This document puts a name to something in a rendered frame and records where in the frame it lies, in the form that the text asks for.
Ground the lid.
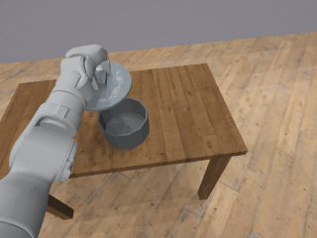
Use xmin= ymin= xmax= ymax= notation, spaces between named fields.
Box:
xmin=85 ymin=61 xmax=132 ymax=112

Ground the table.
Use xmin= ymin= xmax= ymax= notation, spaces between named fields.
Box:
xmin=0 ymin=63 xmax=248 ymax=220

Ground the pot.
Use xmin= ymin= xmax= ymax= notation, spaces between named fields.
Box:
xmin=97 ymin=97 xmax=150 ymax=150

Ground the knob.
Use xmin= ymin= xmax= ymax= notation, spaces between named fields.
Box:
xmin=95 ymin=70 xmax=108 ymax=88

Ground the left robot upper arm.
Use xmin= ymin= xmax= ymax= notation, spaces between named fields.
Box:
xmin=0 ymin=125 xmax=78 ymax=238

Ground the left robot hand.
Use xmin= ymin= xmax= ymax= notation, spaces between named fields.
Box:
xmin=65 ymin=44 xmax=111 ymax=91

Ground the robot left forearm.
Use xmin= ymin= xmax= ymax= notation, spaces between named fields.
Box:
xmin=9 ymin=52 xmax=96 ymax=170

